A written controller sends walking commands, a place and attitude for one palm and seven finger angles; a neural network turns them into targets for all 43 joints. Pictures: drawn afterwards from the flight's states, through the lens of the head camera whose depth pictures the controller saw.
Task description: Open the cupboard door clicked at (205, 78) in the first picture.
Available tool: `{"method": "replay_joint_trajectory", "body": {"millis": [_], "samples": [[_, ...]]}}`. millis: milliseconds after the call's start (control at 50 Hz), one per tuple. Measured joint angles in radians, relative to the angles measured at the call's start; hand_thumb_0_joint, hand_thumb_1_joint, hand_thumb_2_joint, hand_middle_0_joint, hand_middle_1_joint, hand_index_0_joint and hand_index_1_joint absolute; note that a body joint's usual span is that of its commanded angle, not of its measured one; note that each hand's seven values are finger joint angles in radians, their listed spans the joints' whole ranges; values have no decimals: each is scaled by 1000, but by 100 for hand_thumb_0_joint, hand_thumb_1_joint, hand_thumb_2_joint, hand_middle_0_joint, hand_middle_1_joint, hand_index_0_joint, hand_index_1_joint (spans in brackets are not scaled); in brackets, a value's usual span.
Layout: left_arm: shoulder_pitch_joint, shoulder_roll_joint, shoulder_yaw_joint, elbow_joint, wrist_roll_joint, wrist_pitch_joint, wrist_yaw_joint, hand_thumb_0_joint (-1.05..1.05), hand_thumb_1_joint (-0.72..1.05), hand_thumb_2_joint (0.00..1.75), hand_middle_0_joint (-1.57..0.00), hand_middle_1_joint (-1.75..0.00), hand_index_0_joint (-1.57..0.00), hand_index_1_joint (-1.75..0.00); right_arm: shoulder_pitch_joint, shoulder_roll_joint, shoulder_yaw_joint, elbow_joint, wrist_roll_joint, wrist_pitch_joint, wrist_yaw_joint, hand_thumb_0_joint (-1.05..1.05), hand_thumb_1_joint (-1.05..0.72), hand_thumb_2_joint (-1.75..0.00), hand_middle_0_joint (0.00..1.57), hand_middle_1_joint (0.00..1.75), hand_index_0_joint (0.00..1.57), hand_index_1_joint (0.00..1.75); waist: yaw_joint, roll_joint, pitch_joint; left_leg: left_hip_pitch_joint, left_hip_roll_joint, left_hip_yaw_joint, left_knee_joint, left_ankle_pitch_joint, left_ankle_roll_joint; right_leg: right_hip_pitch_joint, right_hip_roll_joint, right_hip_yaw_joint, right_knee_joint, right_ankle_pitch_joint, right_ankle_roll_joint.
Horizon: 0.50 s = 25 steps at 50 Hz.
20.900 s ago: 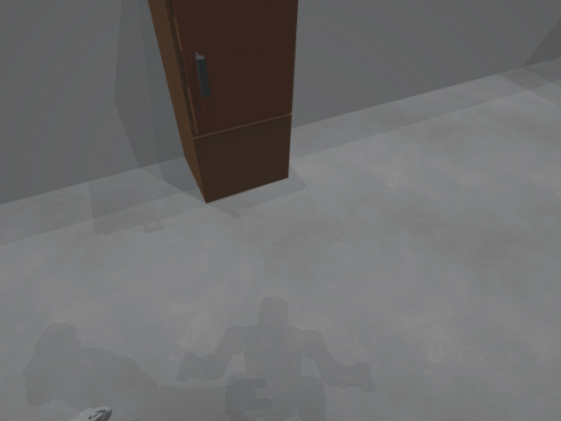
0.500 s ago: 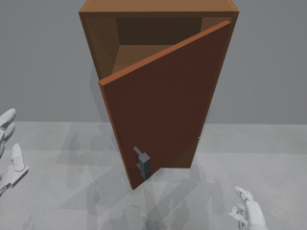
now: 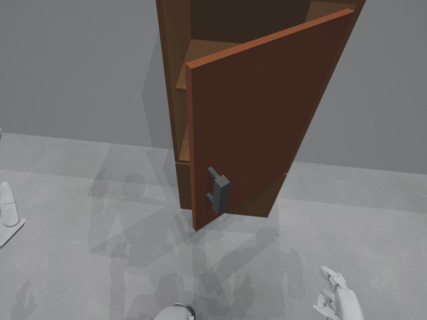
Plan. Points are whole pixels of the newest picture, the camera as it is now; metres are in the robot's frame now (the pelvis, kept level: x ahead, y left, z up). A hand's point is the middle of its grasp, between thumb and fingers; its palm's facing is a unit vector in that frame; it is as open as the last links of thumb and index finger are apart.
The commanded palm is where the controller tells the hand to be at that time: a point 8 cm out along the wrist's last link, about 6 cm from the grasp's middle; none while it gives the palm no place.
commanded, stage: step back with the hand held close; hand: left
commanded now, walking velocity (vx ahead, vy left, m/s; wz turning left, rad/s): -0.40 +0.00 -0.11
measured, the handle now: (215, 190) +0.42 +0.02 -0.08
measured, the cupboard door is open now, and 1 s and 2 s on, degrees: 42 42 42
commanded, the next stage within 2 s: stop stepping back and stand still in 0.40 s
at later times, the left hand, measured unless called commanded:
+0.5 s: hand out of the picture +0.11 +0.27 +0.18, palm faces +0.42 -0.80 -0.43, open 7.5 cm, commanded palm +0.07 +0.31 +0.19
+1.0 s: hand out of the picture +0.03 +0.26 +0.18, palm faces +0.35 -0.81 -0.47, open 7.5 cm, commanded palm -0.01 +0.30 +0.19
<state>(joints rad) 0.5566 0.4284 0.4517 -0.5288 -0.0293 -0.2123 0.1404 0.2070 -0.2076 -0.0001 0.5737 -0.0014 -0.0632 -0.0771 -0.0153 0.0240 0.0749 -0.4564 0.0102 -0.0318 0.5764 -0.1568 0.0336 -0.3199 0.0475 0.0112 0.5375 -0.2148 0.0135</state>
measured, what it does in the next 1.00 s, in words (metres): walks backwards: right foot, then left foot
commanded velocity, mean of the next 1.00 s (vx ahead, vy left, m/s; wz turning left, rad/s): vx -0.08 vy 0.00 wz -0.07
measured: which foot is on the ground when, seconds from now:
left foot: down 0.00-0.44, up 0.46-0.56, down 0.58-0.88, up 0.90-1.00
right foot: down 0.00-0.18, up 0.20-0.42, down 0.44-0.60, up 0.62-0.86, down 0.88-1.00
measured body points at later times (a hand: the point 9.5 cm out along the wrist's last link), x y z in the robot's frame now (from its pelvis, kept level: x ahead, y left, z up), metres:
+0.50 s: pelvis -0.09 +0.02 -0.01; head -0.07 +0.04 +0.44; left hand +0.09 +0.31 +0.20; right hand +0.11 -0.20 -0.08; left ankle +0.07 +0.10 -0.71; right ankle -0.18 -0.10 -0.73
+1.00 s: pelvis -0.19 +0.02 +0.01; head -0.22 +0.02 +0.46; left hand +0.00 +0.30 +0.21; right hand -0.10 -0.25 -0.09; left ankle -0.12 +0.14 -0.66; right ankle -0.20 -0.03 -0.73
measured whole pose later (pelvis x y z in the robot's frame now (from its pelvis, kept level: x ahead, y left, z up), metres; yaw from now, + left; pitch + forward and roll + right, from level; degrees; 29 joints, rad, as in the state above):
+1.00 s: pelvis -0.19 +0.02 +0.01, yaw -8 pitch -1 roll +1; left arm 0.58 0.42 0.42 -0.45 -0.04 -0.17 0.15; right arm 0.30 -0.24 -0.02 0.70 -0.01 -0.08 -0.07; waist 0.01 -0.01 -0.07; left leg -0.54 0.01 0.03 0.98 -0.27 -0.02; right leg -0.19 0.05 -0.07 0.47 -0.27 -0.10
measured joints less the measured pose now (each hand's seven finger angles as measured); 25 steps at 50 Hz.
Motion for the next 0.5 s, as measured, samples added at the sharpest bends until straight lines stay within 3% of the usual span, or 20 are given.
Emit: {"method": "replay_joint_trajectory", "body": {"millis": [140,200,240,280,320,360,420,440,500], "samples": [[0,-35,-31,-23,-3,-11,20,2,88,89,-21,-30,-21,-30,-21,-15,-14,45,-4,2,10,1,-91,-90,20,30,20,30,26,-1,-9,-55,-14,1,84,-152,-26,-29,-9,7,11,32,11],[-39,-28,-35,-21,-5,-9,20,2,88,89,-21,-30,-21,-30,-33,-17,-16,46,-3,5,-1,2,-91,-90,20,30,20,30,23,-3,1,-58,-8,11,55,-55,-2,-58,-5,11,65,-53,19],[-76,-4,-18,-14,-1,-4,12,2,88,89,-21,-30,-21,-30,-41,-5,-24,39,-8,-9,-6,2,-91,-90,20,30,20,30,9,12,12,-64,13,9,19,31,27,-103,36,18,260,-156,14],[-100,32,8,-24,-6,-5,9,2,88,89,-21,-30,-21,-30,-47,20,-33,44,-13,-32,7,2,-91,-90,20,30,20,30,0,12,12,-67,35,15,-31,117,32,-116,68,7,451,-230,2],[-89,56,32,-43,-21,-15,15,2,88,89,-21,-30,-21,-30,-51,39,-33,53,-12,-47,29,2,-91,-90,20,30,20,30,0,3,-9,-75,55,42,-73,167,29,-78,72,-20,506,-280,-11],[-57,57,43,-56,-39,-20,20,2,88,89,-21,-30,-21,-30,-54,48,-25,55,-9,-54,42,2,-91,-90,20,30,20,30,9,-2,-43,-87,66,70,-112,205,21,-3,59,-46,436,-329,-25],[-16,47,50,-54,-55,-27,14,2,88,89,-21,-30,-21,-30,-72,57,-9,47,-15,-57,54,1,-91,-90,20,30,20,30,40,-24,-82,-122,68,128,-143,221,1,139,26,-51,133,-357,-59],[-9,44,52,-53,-54,-34,12,2,89,89,-21,-30,-21,-30,-86,59,-3,43,-17,-57,57,1,-91,-90,20,30,20,30,60,-44,-83,-149,66,154,-111,176,-20,159,6,-17,37,-310,-75],[-42,-12,-29,-19,-24,-35,5,2,88,90,-21,-30,-21,-30,-93,40,6,81,-21,-40,52,1,-91,-90,20,30,20,30,85,-22,-61,-157,43,96,122,-74,-67,167,6,11,31,-221,-32]]}}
